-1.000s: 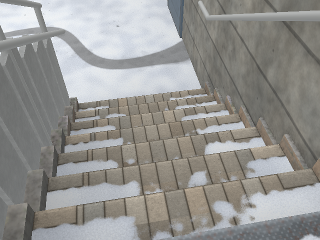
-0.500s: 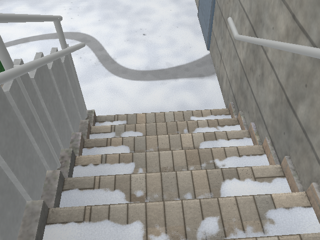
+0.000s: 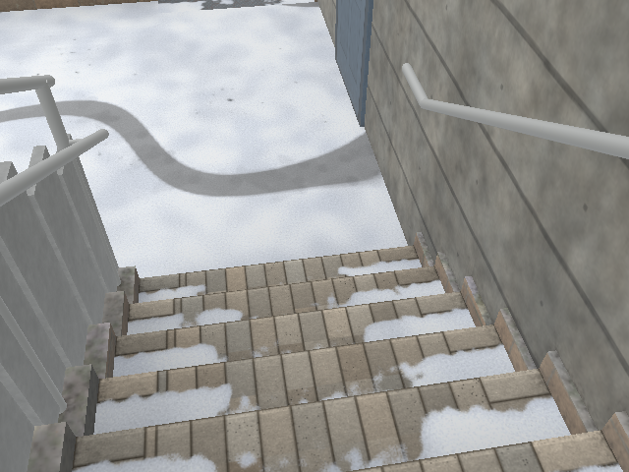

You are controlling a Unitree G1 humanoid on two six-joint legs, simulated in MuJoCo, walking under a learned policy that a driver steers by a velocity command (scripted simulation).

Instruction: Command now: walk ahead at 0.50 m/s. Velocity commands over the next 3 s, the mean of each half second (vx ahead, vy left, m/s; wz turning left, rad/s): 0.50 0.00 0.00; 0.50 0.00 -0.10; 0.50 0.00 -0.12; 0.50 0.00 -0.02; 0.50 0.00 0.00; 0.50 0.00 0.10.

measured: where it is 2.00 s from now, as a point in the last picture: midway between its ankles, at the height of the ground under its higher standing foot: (293, 414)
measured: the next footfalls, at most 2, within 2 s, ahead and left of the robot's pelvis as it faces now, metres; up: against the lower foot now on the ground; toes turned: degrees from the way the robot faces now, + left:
right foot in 0.22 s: +0.24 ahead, -0.11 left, -0.17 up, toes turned -3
left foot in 0.74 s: +0.50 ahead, +0.17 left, -0.34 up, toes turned +5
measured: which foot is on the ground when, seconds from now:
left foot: down 0.00-0.24, up 0.26-0.72, down 0.74-1.00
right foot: up 0.00-0.20, down 0.22-0.76, up 0.78-1.00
